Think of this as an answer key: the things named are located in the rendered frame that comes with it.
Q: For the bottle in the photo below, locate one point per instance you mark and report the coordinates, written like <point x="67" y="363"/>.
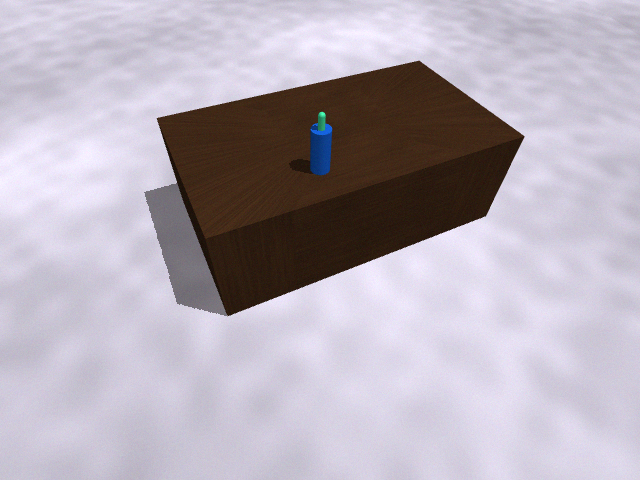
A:
<point x="320" y="146"/>

